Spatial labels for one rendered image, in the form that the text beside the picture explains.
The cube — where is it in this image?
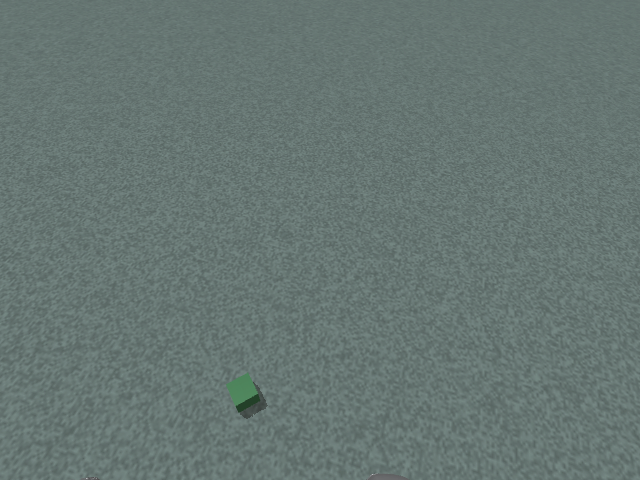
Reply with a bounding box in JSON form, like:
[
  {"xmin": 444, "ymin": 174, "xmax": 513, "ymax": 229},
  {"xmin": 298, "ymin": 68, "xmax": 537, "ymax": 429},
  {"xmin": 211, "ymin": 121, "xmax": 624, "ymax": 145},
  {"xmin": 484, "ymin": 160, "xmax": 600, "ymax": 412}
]
[{"xmin": 226, "ymin": 373, "xmax": 260, "ymax": 413}]

